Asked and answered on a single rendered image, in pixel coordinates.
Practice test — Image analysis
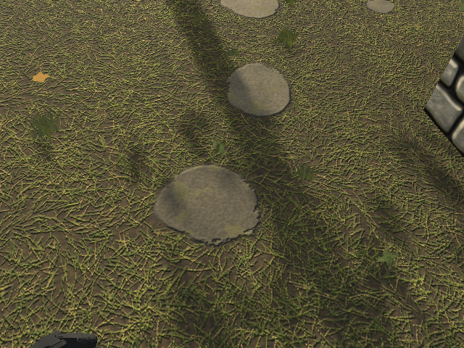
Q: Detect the robot left hand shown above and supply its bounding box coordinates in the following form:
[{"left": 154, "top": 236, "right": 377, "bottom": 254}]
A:
[{"left": 28, "top": 331, "right": 98, "bottom": 348}]

